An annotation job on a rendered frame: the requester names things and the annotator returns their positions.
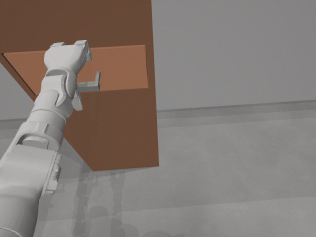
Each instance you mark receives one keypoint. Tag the drawer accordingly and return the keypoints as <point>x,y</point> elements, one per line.
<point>121,67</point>

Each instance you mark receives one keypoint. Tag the robot left upper arm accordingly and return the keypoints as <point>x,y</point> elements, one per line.
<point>28,174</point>

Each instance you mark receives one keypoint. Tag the handle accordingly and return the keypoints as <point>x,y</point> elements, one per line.
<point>90,86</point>

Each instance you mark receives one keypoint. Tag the left robot forearm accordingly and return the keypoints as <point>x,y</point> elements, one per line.
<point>49,115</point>

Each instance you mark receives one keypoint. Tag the left robot hand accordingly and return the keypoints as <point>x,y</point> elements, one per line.
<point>72,57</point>

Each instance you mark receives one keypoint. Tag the cabinet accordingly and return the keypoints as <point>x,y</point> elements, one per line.
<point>116,129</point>

